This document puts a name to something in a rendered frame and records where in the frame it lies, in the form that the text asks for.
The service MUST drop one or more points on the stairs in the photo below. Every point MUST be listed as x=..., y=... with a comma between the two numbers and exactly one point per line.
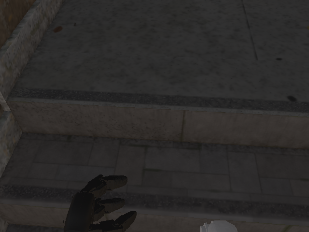
x=184, y=168

